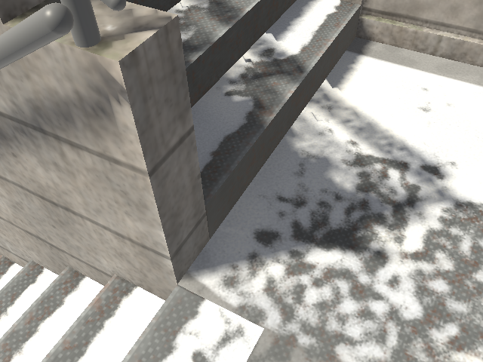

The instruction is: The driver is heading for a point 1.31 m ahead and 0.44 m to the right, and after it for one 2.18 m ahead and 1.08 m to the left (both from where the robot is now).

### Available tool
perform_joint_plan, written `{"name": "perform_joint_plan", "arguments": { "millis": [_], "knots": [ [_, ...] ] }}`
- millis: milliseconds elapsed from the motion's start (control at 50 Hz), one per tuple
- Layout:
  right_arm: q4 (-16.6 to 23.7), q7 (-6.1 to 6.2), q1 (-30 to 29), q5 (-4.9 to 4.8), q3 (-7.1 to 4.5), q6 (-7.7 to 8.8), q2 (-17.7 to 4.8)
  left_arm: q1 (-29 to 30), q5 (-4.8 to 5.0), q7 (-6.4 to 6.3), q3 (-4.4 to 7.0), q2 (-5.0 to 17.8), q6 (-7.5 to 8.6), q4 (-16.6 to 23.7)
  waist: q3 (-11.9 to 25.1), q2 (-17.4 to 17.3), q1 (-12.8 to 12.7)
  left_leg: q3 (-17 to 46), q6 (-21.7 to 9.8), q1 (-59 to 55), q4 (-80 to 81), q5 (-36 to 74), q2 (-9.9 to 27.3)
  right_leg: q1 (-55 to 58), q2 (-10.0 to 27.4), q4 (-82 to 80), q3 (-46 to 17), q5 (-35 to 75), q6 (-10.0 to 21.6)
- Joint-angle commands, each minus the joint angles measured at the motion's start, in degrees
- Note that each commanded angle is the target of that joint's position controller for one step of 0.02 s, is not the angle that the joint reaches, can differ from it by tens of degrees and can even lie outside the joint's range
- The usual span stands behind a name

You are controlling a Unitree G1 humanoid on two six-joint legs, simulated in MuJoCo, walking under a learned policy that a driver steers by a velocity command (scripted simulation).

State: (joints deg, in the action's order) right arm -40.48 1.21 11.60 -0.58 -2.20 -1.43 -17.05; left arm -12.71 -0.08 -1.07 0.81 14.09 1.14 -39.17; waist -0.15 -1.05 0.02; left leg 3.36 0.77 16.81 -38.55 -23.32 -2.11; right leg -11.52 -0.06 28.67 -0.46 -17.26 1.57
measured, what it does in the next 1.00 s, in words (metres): walks ahead, turning right: left foot, then right foot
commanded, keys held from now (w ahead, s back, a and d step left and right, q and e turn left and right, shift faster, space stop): w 0.28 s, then w+e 0.72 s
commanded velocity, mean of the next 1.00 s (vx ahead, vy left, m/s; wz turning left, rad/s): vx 0.43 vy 0.00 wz -0.27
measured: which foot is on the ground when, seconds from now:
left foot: up 0.00-0.18, down 0.20-0.68, up 0.70-1.00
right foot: down 0.00-0.20, up 0.22-0.64, down 0.66-1.00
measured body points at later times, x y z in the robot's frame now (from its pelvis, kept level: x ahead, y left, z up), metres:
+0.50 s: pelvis +0.16 +0.05 +0.00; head +0.19 +0.07 +0.45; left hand +0.39 +0.28 -0.08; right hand +0.15 -0.22 -0.11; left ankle +0.05 +0.16 -0.74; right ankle +0.32 -0.11 -0.67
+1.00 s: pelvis +0.45 -0.02 +0.00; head +0.48 -0.04 +0.45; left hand +0.62 +0.23 -0.10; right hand +0.56 -0.32 -0.08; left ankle +0.68 +0.11 -0.68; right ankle +0.41 -0.07 -0.74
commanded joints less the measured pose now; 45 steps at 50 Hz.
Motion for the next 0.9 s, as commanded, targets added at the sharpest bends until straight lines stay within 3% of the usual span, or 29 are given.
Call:
{"name": "perform_joint_plan", "arguments": {
  "millis": [20, 100, 160, 180, 200, 220, 240, 260, 300, 320, 380, 440, 480, 500, 520, 560, 580, 620, 640, 660, 680, 700, 720, 740, 760, 780, 820, 860, 900],
  "knots": [
    [5.33, -0.57, -6.89, -1.21, -2.15, 3.55, -5.73, -4.41, 1.02, -1.3, 4.08, 13.08, 1.12, 1.79, -6.83, 10.13, -3.42, 0.18, -0.97, 17.65, -8.38, -5.48, 3.85, 5.57, 19.05, -20.18, -26.19, -20.9, 11.21],
    [2.74, -2.24, -5.26, -0.88, -1.36, 5.58, -3.2, -2.82, 1.39, -0.17, 4.28, 13.29, 1.37, 2.26, -3.19, 8.7, -2.44, -3.55, -1.55, 7.72, 2.81, 0.05, 3.15, 5.44, 13.58, -19.09, -14.91, -7.39, 9.4],
    [-0.57, -2.9, 0.56, -0.44, -1.76, 5.44, -4.0, -2.36, 2.16, 1.24, 4.15, 12.98, 0.98, 2.08, -0.45, 7.42, 0.95, -8.03, -1.17, -10.24, 13.11, 12.0, -0.9, -3.45, 10.44, -13.38, -8.92, -4.04, 8.14],
    [-1.79, -2.68, 4.84, -0.96, -2.29, 5.08, -5.09, -1.91, 1.84, 1.71, 3.33, 10.94, 1.25, 2.38, 1.07, 6.93, 3.08, -6.55, -1.66, -16.86, 13.47, 11.11, -0.11, -7.22, 9.5, -9.53, -7.79, -4.69, 6.56],
    [-2.96, -2.03, 10.99, -1.3, -3.05, 4.89, -7.61, 0.32, 1.29, 2.22, 2.02, 7.4, 1.82, 3.34, 2.22, 2.98, 6.04, 1.49, -3.94, -24.07, 16.3, 7.77, 6.04, -13.8, 6.55, 0.37, -4.32, -5.16, 3.39],
    [-2.96, -1.61, 15.91, -0.76, -4.68, 4.97, -15.34, 1.14, 0.72, 2.08, 0.81, 3.69, 2.97, 6.67, 4.45, -12.47, 6.85, 23.93, -11.21, -30.78, 23.38, -0.28, 19.82, -25.89, -0.07, 20.91, 3.03, -10.22, -0.84],
    [-3.41, -2.03, 16.91, -0.04, -4.76, 5.67, -15.34, 2.89, 2.55, 1.37, 2.15, 8.58, 3.73, 7.79, 1.8, -11.28, 7.86, 36.31, -17.88, -26.92, 27.9, -8.73, 25.16, -32.92, 0.2, 32.23, -2.22, -16.65, -0.67],
    [-2.91, -2.0, 13.38, 0.12, -3.48, 6.3, -11.57, 2.17, 3.8, 1.45, 3.05, 11.25, 4.06, 7.37, -3.08, -7.21, 5.79, 31.94, -17.04, -25.63, 28.25, -11.78, 23.53, -37.51, 3.54, 36.4, -4.32, -11.75, 0.71],
    [-1.86, -1.79, 9.21, 0.92, -2.17, 6.45, -7.68, 1.91, 2.99, 1.89, 2.98, 10.19, 4.4, 5.7, -3.98, -4.88, 3.97, 21.77, -13.85, -24.27, 28.49, -0.56, 18.99, -38.1, 5.68, 36.65, -3.81, -2.31, 1.38],
    [-1.79, -1.56, 9.06, 1.33, -2.01, 6.38, -7.72, 3.98, 2.08, 2.63, 2.79, 9.49, 4.39, 6.36, -4.03, -3.96, 3.52, 17.83, -13.11, -22.93, 28.39, 5.87, 18.2, -37.42, 6.41, 35.96, -3.81, 0.45, 1.02],
    [-2.63, -0.74, 10.39, 1.16, -1.9, 6.26, -7.59, 5.24, 1.22, 3.88, 1.66, 6.56, 3.67, 6.63, -3.52, -2.96, 3.43, 8.56, -11.83, -21.1, 29.35, 22.32, 16.81, -37.56, 5.81, 34.13, -2.54, 7.38, -1.04],
    [-2.63, -0.16, 9.95, 1.7, -1.56, 6.19, -7.34, 8.78, 1.77, 3.87, 1.59, 6.39, 3.27, 8.54, -6.0, -3.45, 4.04, -0.38, -9.56, -14.89, 30.89, 26.47, 13.77, -34.88, 3.09, 24.54, -2.64, 13.45, -2.55],
    [-3.05, 0.1, 10.09, 1.11, -1.3, 6.54, -7.43, 12.52, 1.74, 4.12, 1.05, 4.86, 3.01, 9.65, -6.47, -4.35, 5.04, -3.91, -8.77, -11.47, 32.57, 24.02, 12.69, -29.56, 2.1, 15.59, 0.5, 20.12, -2.83],
    [-4.59, 0.24, 12.85, 0.83, -0.52, 6.48, -5.4, 15.12, 1.41, 4.73, 0.84, 4.5, 3.26, 10.79, -6.89, -4.1, 5.9, -4.37, -8.75, -11.46, 33.58, 22.33, 13.22, -28.17, 1.63, 12.37, 1.66, 21.7, -2.33],
    [-5.55, 0.17, 12.83, 0.23, 0.16, 6.34, -4.38, 16.06, 1.32, 5.41, 0.53, 3.32, 3.45, 11.5, -8.78, -4.54, 4.81, -5.48, -8.44, -11.77, 31.65, 31.09, 13.11, -26.85, 1.3, 8.59, 2.32, 22.78, -1.26],
    [-6.76, 0.79, 13.95, 1.33, -1.08, 5.95, -9.03, 17.27, 0.5, 6.28, 0.93, 4.71, 4.4, 12.3, -6.08, -5.13, 3.91, -8.14, -6.58, -14.02, 27.89, 38.25, 11.73, -21.41, -0.06, 4.07, 3.74, 23.87, 0.96],
    [-5.43, 1.03, 13.53, 1.39, -2.13, 6.19, -11.71, 17.8, 0.49, 6.44, 1.21, 5.89, 4.18, 11.92, -3.77, -3.32, 4.44, -6.99, -6.61, -17.41, 29.05, 43.17, 15.65, -20.93, -1.3, 4.19, 4.84, 22.91, 2.0],
    [-5.57, 1.42, 12.56, 1.35, -2.48, 5.26, -12.07, 13.21, 1.23, 6.2, 2.26, 7.95, 3.68, 10.98, -0.38, -6.86, 0.86, -9.33, -5.87, -23.52, 20.01, 58.26, 16.0, -18.96, -2.68, 4.39, 4.93, 13.13, 4.42],
    [-5.48, 1.6, 13.05, 1.89, -2.39, 5.27, -10.88, 9.07, 0.71, 6.12, 3.11, 9.76, 3.16, 10.83, 2.85, -6.75, -2.65, -10.09, -5.25, -23.52, 9.76, 69.72, 16.8, -13.24, -4.89, 5.67, 6.31, 10.21, 6.22],
    [-4.56, 1.42, 11.28, 1.51, -1.81, 5.28, -9.54, -2.32, 0.69, 5.43, 4.17, 11.14, 2.39, 7.83, 8.26, -4.68, -9.12, -10.68, -3.77, -17.15, -5.47, 69.75, 15.48, 1.17, -5.09, 2.39, 4.54, 12.96, 8.47],
    [-1.29, 1.64, 12.06, 2.79, -1.05, 6.29, -7.62, -11.67, 0.56, 3.98, 5.65, 16.09, 1.19, 4.97, 16.61, 3.55, -10.45, -10.29, -2.28, 1.28, -24.96, 41.82, 10.82, 23.66, 4.81, 6.96, -10.6, 21.53, 11.45],
    [0.0, -0.62, 18.78, 2.69, 0.99, 7.83, -2.99, -9.8, 1.03, 3.41, 6.3, 19.86, 0.88, 5.67, 27.2, 17.66, -3.65, -2.04, 1.13, 23.31, -47.25, -7.68, -1.96, 41.75, 17.94, -4.05, -44.35, 8.39, 25.39],
    [-0.51, -1.94, 14.51, 1.49, -0.55, 9.59, -9.32, -7.97, 0.36, 2.93, 5.87, 16.32, 1.47, 7.49, 27.5, 9.93, -6.61, 7.01, -0.42, 28.64, -49.76, -2.73, 1.62, 39.07, 17.45, -10.9, -48.2, -4.11, 22.4],
    [1.56, -2.3, 8.37, 0.65, -0.56, 9.89, -10.13, -4.37, -0.31, 2.61, 5.49, 13.7, 2.17, 7.57, 17.06, 5.64, -5.82, 5.24, -0.96, 30.93, -48.22, 2.4, 2.92, 29.27, 15.25, -12.4, -39.97, -4.36, 19.74],
    [1.97, -1.9, 6.78, 0.35, -0.59, 10.15, -9.54, -1.27, 0.76, 2.34, 5.13, 12.53, 2.81, 6.93, 7.93, -1.86, -2.18, 4.07, -0.42, 28.84, -42.19, 5.69, 5.55, 16.6, 13.15, -14.04, -32.38, 0.22, 18.04],
    [1.86, -0.89, 6.18, 0.91, -0.83, 9.9, -8.81, 0.94, 0.98, 2.15, 4.56, 10.25, 3.18, 6.71, 5.61, -4.31, -0.24, 4.03, -0.19, 25.48, -36.84, 7.51, 7.76, 9.78, 10.79, -15.52, -28.72, 3.44, 16.94],
    [3.24, 0.51, 6.68, 2.26, -0.71, 8.21, -8.05, 3.63, -0.38, 2.28, 4.64, 10.84, 1.92, 7.96, 3.07, -0.99, 2.56, 3.47, 0.86, 21.46, -34.48, 8.77, 9.39, -0.19, 8.05, -17.01, -25.23, 11.33, 16.76],
    [3.54, 0.44, 7.92, 2.01, -0.36, 7.24, -5.88, 2.32, 0.27, 2.09, 4.25, 9.53, 2.16, 6.49, 0.98, 1.4, 3.52, 1.58, 3.14, 18.54, -29.95, 8.16, 9.2, -6.78, 6.44, -16.46, -20.39, 17.45, 17.33],
    [5.91, 1.03, 4.01, 2.58, 0.33, 6.85, -4.73, 0.23, 0.84, 1.57, 4.51, 10.67, 2.25, 4.93, -2.16, 2.76, 2.55, -0.14, 3.83, 17.9, -19.91, 13.15, 8.67, -12.04, 3.77, -17.58, -17.17, 17.1, 16.27]
  ]
}}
